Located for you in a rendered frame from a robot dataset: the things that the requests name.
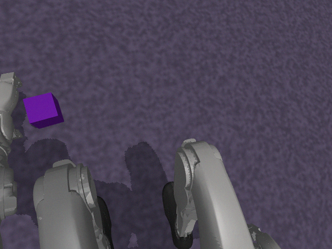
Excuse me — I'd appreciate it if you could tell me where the left robot foot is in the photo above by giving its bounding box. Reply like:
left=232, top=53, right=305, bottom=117
left=97, top=196, right=114, bottom=249

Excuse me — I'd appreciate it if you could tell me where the left robot hand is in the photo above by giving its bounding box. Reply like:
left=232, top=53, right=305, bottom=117
left=0, top=72, right=23, bottom=140

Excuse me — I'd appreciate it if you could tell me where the right robot hand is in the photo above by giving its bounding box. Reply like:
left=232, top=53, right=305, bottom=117
left=247, top=224, right=281, bottom=249

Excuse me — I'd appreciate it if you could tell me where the left robot arm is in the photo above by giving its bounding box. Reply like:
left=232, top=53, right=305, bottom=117
left=0, top=110, right=17, bottom=249

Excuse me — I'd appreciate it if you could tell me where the cube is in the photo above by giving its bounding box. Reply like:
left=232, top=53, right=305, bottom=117
left=23, top=92, right=64, bottom=129

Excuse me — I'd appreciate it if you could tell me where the right robot foot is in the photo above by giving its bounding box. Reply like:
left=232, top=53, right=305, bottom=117
left=162, top=182, right=193, bottom=249

